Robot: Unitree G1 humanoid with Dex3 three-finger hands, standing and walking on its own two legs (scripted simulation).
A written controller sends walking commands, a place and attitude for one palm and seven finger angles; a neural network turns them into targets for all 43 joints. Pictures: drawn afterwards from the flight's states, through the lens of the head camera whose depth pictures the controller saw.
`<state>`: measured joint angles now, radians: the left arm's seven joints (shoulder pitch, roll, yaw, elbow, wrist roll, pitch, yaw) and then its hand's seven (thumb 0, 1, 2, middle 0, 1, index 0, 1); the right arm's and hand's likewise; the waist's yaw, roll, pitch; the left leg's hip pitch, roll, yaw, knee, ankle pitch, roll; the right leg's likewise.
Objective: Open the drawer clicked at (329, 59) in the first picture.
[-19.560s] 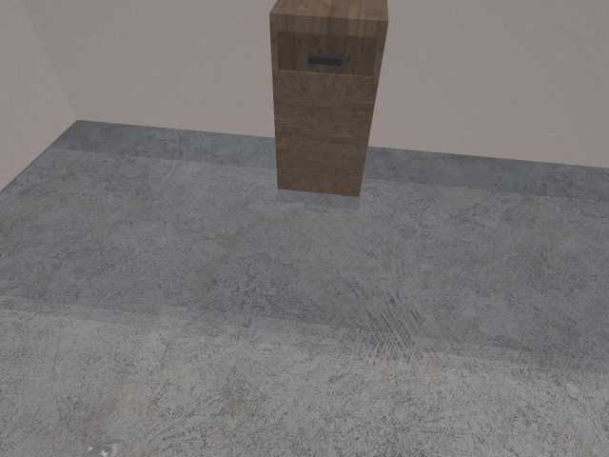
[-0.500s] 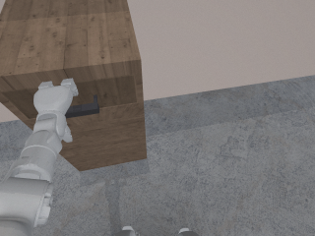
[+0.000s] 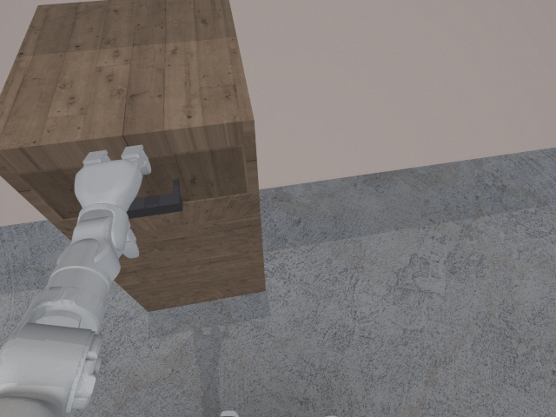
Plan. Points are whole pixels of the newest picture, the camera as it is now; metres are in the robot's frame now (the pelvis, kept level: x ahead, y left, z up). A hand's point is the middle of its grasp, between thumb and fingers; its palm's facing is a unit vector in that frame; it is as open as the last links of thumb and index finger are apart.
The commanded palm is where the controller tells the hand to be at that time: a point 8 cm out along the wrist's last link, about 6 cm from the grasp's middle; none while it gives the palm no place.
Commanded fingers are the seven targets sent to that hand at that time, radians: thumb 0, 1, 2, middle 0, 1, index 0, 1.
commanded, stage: re-aim the fingers above the handle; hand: left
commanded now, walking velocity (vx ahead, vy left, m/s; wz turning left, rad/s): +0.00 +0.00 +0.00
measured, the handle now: (146, 197) +0.50 +0.24 -0.05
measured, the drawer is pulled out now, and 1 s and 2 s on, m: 0.00 0.00 0.00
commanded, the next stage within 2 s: lower the fingers behind the handle in 1.78 s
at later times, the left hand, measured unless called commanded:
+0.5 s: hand (131, 200) +0.44 +0.23 +0.02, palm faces -0.01 -0.03 -1.00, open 13.8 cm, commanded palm +0.43 +0.24 +0.07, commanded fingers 0.00 -0.50 0.30 -0.30 -1.20 -0.30 -1.20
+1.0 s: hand (124, 204) +0.44 +0.24 +0.01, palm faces -0.02 -0.05 -1.00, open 13.8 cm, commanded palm +0.43 +0.25 +0.07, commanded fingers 0.00 -0.50 0.30 -0.30 -1.20 -0.30 -1.20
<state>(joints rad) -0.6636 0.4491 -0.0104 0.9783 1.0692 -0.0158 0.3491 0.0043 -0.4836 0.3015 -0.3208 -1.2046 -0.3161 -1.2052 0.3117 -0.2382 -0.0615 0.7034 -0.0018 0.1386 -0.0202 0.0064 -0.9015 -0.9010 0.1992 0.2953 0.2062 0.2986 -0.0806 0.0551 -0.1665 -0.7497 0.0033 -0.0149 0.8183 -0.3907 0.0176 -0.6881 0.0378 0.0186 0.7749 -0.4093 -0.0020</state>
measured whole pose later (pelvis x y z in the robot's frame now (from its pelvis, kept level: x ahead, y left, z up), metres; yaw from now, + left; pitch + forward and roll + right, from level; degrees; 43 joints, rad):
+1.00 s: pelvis -0.01 +0.00 -0.01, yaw +0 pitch +20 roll -2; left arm -0.70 0.49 0.01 1.00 1.08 -0.08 0.38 0.00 -0.48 0.30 -0.32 -1.20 -0.32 -1.21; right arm 0.34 -0.25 -0.07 0.73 0.00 0.12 -0.03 0.01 -0.90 -0.90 0.20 0.30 0.21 0.30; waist -0.10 0.05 -0.17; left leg -0.81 0.01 -0.02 0.86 -0.39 0.02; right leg -0.75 0.04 0.01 0.81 -0.41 0.00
